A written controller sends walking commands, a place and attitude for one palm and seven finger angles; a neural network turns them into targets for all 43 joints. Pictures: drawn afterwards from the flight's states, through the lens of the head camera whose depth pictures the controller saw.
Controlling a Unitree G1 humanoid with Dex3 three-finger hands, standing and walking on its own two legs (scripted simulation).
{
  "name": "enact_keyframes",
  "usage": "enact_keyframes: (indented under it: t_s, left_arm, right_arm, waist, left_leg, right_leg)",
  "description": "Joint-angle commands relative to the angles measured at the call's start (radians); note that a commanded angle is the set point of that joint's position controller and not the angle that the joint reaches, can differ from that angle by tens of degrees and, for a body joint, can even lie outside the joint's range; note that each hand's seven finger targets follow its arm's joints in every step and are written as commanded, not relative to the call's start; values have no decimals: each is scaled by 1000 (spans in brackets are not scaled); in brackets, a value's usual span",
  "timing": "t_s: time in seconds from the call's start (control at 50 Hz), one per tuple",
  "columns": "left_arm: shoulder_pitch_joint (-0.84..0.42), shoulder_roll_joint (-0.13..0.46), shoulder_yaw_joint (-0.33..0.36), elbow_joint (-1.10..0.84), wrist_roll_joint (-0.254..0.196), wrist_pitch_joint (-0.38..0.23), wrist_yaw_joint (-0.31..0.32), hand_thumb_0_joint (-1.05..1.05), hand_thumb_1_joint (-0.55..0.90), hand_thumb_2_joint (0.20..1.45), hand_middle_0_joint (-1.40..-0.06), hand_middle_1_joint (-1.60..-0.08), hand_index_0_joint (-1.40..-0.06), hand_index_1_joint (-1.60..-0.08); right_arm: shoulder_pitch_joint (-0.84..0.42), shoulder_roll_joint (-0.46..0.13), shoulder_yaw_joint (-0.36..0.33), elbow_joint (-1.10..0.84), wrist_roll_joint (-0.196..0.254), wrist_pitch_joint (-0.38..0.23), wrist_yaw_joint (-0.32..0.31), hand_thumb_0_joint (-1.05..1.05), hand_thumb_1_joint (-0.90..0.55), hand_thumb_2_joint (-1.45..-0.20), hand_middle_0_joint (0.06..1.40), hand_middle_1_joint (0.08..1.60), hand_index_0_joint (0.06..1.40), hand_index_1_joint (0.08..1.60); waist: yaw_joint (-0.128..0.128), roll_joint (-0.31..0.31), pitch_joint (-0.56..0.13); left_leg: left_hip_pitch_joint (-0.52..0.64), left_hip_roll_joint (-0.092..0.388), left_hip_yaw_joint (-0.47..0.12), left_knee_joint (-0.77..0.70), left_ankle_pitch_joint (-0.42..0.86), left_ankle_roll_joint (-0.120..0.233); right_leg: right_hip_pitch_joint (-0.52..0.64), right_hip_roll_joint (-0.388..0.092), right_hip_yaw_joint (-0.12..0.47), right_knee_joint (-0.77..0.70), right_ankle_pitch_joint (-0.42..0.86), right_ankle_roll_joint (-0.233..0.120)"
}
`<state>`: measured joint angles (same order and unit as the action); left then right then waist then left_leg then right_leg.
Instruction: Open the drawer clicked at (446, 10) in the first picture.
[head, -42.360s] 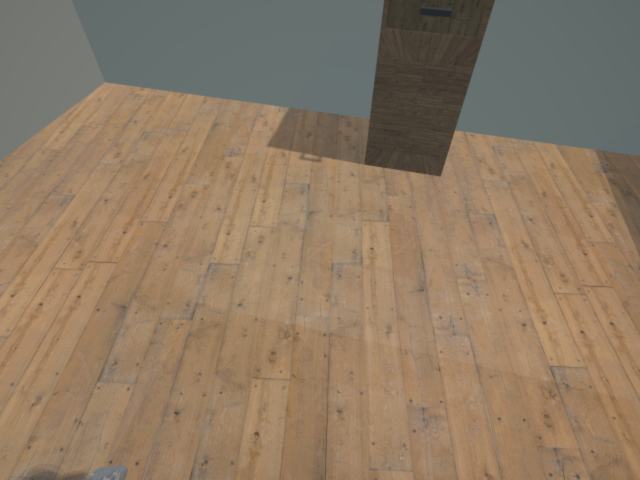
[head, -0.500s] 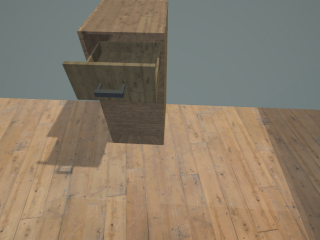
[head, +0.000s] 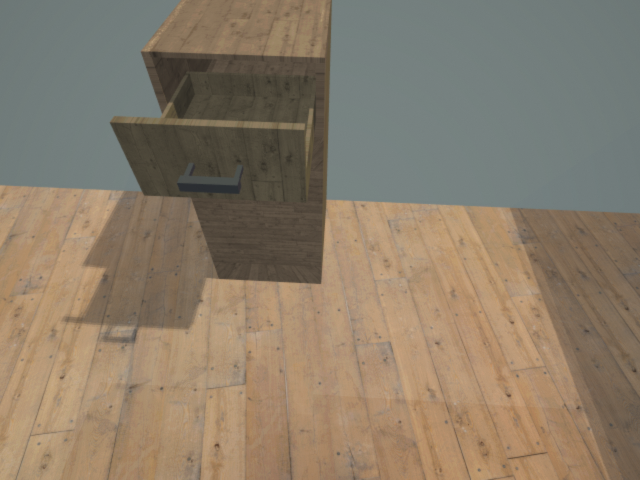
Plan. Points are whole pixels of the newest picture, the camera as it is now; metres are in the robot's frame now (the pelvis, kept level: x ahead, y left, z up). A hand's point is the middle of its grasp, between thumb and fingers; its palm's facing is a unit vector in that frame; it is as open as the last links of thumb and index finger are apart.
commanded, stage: look to check the result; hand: left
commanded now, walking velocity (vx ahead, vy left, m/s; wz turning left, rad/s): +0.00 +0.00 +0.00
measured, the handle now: (212, 177) +0.62 +0.23 -0.01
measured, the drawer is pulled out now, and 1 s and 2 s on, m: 0.24 0.24 0.24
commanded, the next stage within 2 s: stand and wait in 0.26 s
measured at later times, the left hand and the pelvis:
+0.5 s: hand out of the picture +0.09 +0.24 -0.16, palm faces -0.03 -0.94 -0.34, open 7.4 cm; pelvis +0.02 +0.00 +0.00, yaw +0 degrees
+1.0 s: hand out of the picture +0.11 +0.24 -0.16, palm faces -0.05 -0.94 -0.35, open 7.4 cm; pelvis +0.03 -0.01 +0.00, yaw +0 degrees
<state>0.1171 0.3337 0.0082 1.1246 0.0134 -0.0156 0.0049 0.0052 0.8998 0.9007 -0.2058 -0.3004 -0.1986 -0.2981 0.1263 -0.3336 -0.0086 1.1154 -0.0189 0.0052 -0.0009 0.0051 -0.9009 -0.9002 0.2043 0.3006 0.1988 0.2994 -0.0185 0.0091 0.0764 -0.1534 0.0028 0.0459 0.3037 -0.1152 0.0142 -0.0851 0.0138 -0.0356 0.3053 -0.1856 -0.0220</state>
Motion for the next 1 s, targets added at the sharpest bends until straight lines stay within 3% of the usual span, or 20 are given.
enact_keyframes:
  t_s: [0.0,0.18,0.56,0.62,0.66,0.98]
  left_arm:
    - [-36,199,37,-59,-4,-19,12,0,900,900,-200,-300,-200,-300]
    - [-36,203,36,-56,-3,-20,12,0,900,900,-200,-300,-200,-300]
    - [-37,205,41,-65,-3,-23,15,0,900,900,-200,-300,-200,-300]
    - [-30,208,43,-66,-2,-24,16,0,900,900,-200,-300,-200,-300]
    - [-36,207,41,-67,-3,-23,16,0,900,900,-200,-300,-200,-300]
    - [-36,209,38,-71,-5,-23,15,0,900,900,-200,-300,-200,-300]
  right_arm:
    - [-32,-191,-37,-52,5,-22,-15,0,-900,-900,200,300,200,300]
    - [-44,-196,-37,-51,5,-20,-13,0,-900,-900,200,300,200,300]
    - [-49,-195,-37,-53,6,-26,-18,0,-900,-900,200,300,200,300]
    - [-45,-196,-37,-56,7,-27,-19,0,-900,-900,200,300,200,300]
    - [-42,-195,-38,-53,6,-26,-19,0,-900,-900,200,300,200,300]
    - [-43,-198,-37,-51,7,-24,-18,0,-900,-900,200,300,200,300]
  waist:
    - [3,-6,-100]
    - [1,-10,-93]
    - [5,4,-109]
    - [7,-24,-116]
    - [4,-3,-113]
    - [3,-6,-104]
  left_leg:
    - [82,130,-129,-36,93,10]
    - [85,130,-131,-43,73,11]
    - [112,133,-120,-31,164,10]
    - [121,135,-121,-29,174,12]
    - [117,134,-119,-27,182,9]
    - [116,133,-117,-32,142,7]
  right_leg:
    - [-25,-139,121,-67,105,-21]
    - [-26,-139,123,-80,82,-20]
    - [7,-144,119,-66,191,-20]
    - [10,-143,116,-68,202,-20]
    - [16,-145,114,-66,214,-20]
    - [9,-145,122,-77,191,-20]
